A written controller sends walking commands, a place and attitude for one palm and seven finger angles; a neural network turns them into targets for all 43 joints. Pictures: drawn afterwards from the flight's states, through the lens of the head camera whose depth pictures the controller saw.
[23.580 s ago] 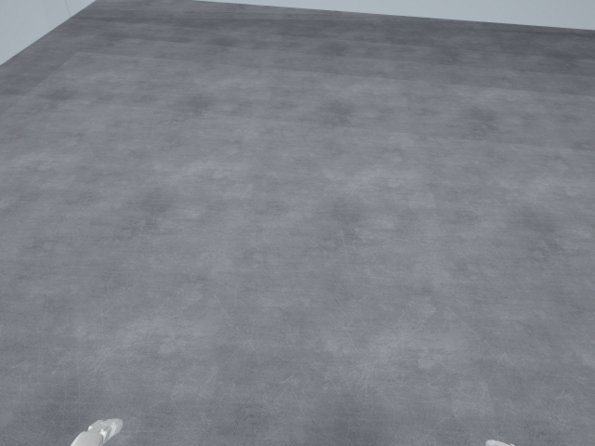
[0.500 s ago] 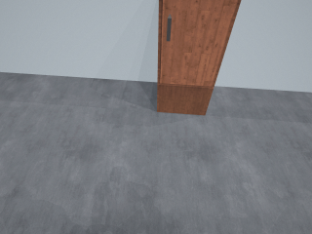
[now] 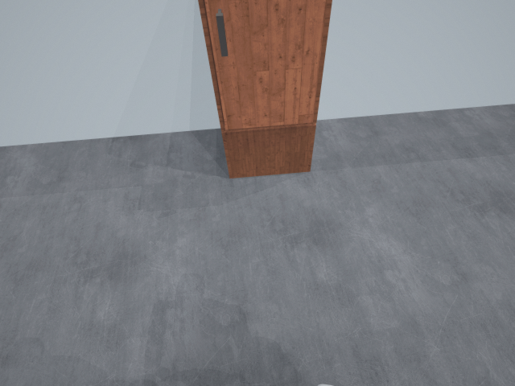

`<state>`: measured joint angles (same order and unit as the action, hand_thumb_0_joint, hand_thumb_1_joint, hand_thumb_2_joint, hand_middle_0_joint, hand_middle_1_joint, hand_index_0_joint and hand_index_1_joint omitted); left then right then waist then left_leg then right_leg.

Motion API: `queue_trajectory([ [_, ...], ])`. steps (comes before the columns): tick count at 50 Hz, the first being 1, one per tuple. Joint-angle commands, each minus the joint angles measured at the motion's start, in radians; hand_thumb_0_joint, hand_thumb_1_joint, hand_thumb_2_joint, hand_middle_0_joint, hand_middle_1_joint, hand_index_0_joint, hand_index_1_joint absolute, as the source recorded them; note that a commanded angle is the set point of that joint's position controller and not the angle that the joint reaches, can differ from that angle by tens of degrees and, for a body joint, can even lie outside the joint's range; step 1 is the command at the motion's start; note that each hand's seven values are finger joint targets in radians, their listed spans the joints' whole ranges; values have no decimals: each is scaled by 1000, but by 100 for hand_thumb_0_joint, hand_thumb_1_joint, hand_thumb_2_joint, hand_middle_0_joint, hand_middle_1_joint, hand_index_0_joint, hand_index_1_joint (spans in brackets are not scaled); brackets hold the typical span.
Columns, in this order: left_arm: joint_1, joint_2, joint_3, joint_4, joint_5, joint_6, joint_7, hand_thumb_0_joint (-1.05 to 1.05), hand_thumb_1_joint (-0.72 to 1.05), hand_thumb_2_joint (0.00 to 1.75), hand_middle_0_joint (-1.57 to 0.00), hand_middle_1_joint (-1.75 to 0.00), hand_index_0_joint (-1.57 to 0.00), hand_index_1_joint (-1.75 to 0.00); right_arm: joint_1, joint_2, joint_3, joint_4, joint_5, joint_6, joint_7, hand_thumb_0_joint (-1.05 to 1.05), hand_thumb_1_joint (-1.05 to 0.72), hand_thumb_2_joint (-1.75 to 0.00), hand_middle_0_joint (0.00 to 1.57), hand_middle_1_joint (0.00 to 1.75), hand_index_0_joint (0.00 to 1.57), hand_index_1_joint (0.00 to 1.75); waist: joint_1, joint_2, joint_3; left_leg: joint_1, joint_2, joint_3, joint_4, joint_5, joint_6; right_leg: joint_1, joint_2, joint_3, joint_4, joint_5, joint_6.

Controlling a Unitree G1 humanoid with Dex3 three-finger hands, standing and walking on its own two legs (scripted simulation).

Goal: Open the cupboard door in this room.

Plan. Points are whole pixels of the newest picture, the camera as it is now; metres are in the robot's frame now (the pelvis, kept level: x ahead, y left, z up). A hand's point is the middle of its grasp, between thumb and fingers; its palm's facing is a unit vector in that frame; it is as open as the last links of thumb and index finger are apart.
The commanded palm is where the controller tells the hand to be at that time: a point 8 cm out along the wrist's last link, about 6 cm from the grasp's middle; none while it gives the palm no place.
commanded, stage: walk to a spot facing it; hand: left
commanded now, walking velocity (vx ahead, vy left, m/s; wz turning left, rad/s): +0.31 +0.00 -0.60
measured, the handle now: (222, 32) +1.11 +0.18 +0.01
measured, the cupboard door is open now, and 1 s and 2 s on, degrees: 0 0 0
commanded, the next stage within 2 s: turn to face it in 0.84 s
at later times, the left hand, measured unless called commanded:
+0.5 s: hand (183, 370) +0.17 +0.16 -0.16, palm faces -0.11 -0.98 -0.19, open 7.4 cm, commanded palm none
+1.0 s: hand (249, 182) +0.60 +0.07 -0.15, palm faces -0.53 -0.81 -0.25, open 7.4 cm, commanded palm none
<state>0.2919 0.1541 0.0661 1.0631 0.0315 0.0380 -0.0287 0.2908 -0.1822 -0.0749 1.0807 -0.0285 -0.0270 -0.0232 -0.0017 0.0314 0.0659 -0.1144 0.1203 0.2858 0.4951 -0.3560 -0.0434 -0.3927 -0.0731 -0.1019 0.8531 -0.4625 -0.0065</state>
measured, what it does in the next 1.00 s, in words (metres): walks ahead, turning right: right foot, then left foot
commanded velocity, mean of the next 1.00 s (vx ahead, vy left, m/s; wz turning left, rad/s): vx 0.16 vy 0.00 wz -0.44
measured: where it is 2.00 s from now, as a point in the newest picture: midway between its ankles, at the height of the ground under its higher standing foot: (296, 325)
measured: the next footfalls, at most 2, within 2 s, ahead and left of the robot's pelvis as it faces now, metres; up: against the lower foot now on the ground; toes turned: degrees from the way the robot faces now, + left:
right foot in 0.08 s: +0.09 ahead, -0.12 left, +0.00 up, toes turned -10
left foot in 0.58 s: +0.38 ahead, +0.08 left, +0.00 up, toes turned -10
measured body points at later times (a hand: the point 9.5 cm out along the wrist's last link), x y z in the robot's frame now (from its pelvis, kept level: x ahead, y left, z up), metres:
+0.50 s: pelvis +0.19 -0.02 +0.01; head +0.24 -0.03 +0.45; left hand +0.18 +0.21 -0.14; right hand +0.32 -0.28 -0.12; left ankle +0.31 +0.11 -0.69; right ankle +0.05 -0.11 -0.73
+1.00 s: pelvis +0.36 -0.03 +0.00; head +0.41 -0.06 +0.45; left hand +0.63 +0.11 -0.13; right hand +0.19 -0.22 -0.14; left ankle +0.34 +0.09 -0.73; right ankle +0.35 -0.17 -0.70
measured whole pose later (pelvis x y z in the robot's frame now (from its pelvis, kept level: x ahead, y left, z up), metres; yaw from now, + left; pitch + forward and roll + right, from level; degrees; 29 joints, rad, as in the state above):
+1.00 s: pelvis +0.36 -0.03 +0.00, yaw -31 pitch +1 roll +0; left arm 0.03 0.26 0.09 0.88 0.03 0.05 -0.03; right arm 0.35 -0.21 -0.07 1.04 -0.02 -0.02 -0.02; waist -0.06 0.00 0.12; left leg -0.11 0.12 0.34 0.52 -0.40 -0.01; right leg -0.52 -0.08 -0.09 0.83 -0.28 0.04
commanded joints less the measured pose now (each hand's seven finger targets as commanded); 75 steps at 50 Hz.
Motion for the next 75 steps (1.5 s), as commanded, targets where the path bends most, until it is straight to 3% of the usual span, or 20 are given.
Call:
queue_trajectory([
  [1, 41, 61, 22, -88, -7, -44, -9, 0, 90, 90, -20, -30, -20, -30, -57, -180, -33, -70, -8, -13, 2, 0, -90, -90, 20, 30, 20, 30, 59, 21, -27, -86, 244, -132, -99, -51, 116, 110, 12, -52, -188, 105, 0],
  [3, 279, 180, 48, -17, 1, -58, 6, 0, 90, 90, -20, -30, -20, -30, -115, -136, -20, -118, 11, -10, 17, 0, -90, -90, 20, 30, 20, 30, 183, -300, -83, -337, 91, 4, 378, -82, 41, 409, -56, 133, -438, 48, -50],
  [4, 324, 275, 58, -1, -8, -68, 22, 0, 90, 90, -20, -30, -20, -30, -184, -73, 0, -186, 14, -8, 25, 0, -90, -90, 20, 30, 20, 30, 196, -511, -36, -601, -43, -60, 662, -307, -3, 438, -266, 592, -611, 44, -142],
  [5, 308, 282, 59, -24, -22, -69, 39, 0, 90, 90, -20, -30, -20, -30, -217, -99, -2, -213, 12, -5, 26, 0, -90, -90, 20, 30, 20, 30, 173, -376, -21, -654, -26, -191, 766, -263, 1, 425, -334, 738, -676, 64, -208],
  [9, 92, 203, 34, -94, -16, -92, 39, 0, 90, 90, -20, -30, -20, -30, -212, -105, -11, -183, 0, -7, 36, 0, -90, -90, 20, 30, 20, 30, 61, -78, 12, -573, 45, -275, 742, 27, -5, 250, -240, 521, -619, 119, -186],
  [23, 152, 197, 19, -67, -5, -106, 46, 0, 90, 90, -20, -30, -20, -30, -393, -72, 18, -285, 12, -15, 47, 0, -90, -90, 20, 30, 20, 30, 78, -171, 8, -471, -41, -212, 243, 130, -20, 369, -133, 317, -525, 756, -148],
  [26, 92, 227, 29, -79, -11, -101, 46, 0, 90, 90, -20, -30, -20, -30, -223, -112, 5, -237, 11, -31, 29, 0, -90, -90, 20, 30, 20, 30, -4, -161, -76, -166, -97, -179, 53, 188, 1, 310, -97, 292, -355, 890, -110],
  [27, 64, 224, 33, -92, -18, -102, 46, 0, 90, 90, -20, -30, -20, -30, -64, -162, -5, -191, 8, -37, 16, 0, -90, -90, 20, 30, 20, 30, -71, -118, -170, 81, -62, -207, -16, 282, 14, 214, -59, 270, -202, 816, -75],
  [29, 110, 137, 17, -122, -40, -103, 29, 0, 90, 90, -20, -30, -20, -30, 172, -345, -42, -135, 0, -41, 4, 0, -90, -90, 20, 30, 20, 30, -121, 302, -400, 475, 420, -697, -33, 722, 177, -166, 136, 131, 375, -167, 9],
  [33, -17, 140, 26, -141, -16, -70, 14, 0, 90, 90, -20, -30, -20, -30, -29, -166, 7, -176, 6, -39, 2, 0, -90, -90, 20, 30, 20, 30, -25, 129, -86, 51, 319, -440, -126, 689, 181, -217, -11, 142, 519, 1, 33],
  [37, -7, 94, 23, -150, -8, -24, -6, 0, 90, 90, -20, -30, -20, -30, -40, -134, 10, -158, 7, -44, -4, 0, -90, -90, 20, 30, 20, 30, 21, 120, -99, -13, 217, -202, -142, 714, 132, -165, -12, 75, 405, 119, 51],
  [48, -253, 97, 5, -243, -3, -10, -1, 0, 90, 90, -20, -30, -20, -30, 76, -171, -16, -107, -1, -12, 3, 0, -90, -90, 20, 30, 20, 30, -40, 123, -47, 73, 236, -90, -66, 793, 138, -110, 10, -10, -71, 175, 39],
  [51, -106, 127, -2, -186, 0, -46, 20, 0, 90, 90, -20, -30, -20, -30, 99, -172, -8, -83, 8, -7, 6, 0, -90, -90, 20, 30, 20, 30, 26, 58, -124, 36, 188, -92, 141, 870, 85, 166, 43, -26, -356, 342, 15],
  [53, 75, 275, 18, -107, -1, -85, 45, 0, 90, 90, -20, -30, -20, -30, 110, -61, 31, -100, 32, -4, 13, 0, -90, -90, 20, 30, 20, 30, 91, -267, -331, -343, -11, -87, 522, -192, -7, 622, -355, 337, -311, 1280, -138],
  [54, 62, 298, 4, -95, -22, -91, 49, 0, 90, 90, -20, -30, -20, -30, 88, -94, 29, -108, 40, 11, 4, 0, -90, -90, 20, 30, 20, 30, 77, -200, -363, -287, -19, -239, 565, -315, 4, 558, -384, 277, -336, 1362, -212],
  [59, -161, 203, -12, -144, -17, -64, 69, 0, 90, 90, -20, -30, -20, -30, 55, -63, 24, -71, 28, 57, 12, 0, -90, -90, 20, 30, 20, 30, 5, -154, -113, -305, -16, -270, 622, -179, -13, 249, -299, 103, -447, 885, -152],
  [70, -148, 215, 31, -164, -10, -36, 61, 0, 90, 90, -20, -30, -20, -30, 0, -73, -7, -149, 12, 53, 40, 0, -90, -90, 20, 30, 20, 30, -23, -174, -78, -155, -48, -146, 140, 98, -7, 151, -270, -73, -323, 471, -54],
  [71, -154, 195, 30, -171, -15, -28, 60, 0, 90, 90, -20, -30, -20, -30, 52, -113, -17, -147, 11, 46, 43, 0, -90, -90, 20, 30, 20, 30, -56, -38, -106, -53, -7, -218, 15, 213, 12, 75, -238, -95, -196, 334, -13],
  [72, -138, 133, 22, -204, -24, -18, 53, 0, 90, 90, -20, -30, -20, -30, 86, -217, -41, -160, 2, 37, 39, 0, -90, -90, 20, 30, 20, 30, -70, 286, -98, 5, 209, -569, -115, 449, 118, -126, -91, -135, 25, -39, 78],
  [75, -225, 138, 20, -226, -12, -3, 52, 0, 90, 90, -20, -30, -20, -30, 28, -253, -44, -169, 0, 36, 17, 0, -90, -90, 20, 30, 20, 30, -65, 249, -79, -68, 257, -655, -212, 381, 216, -222, -54, 78, 330, -92, 71],
])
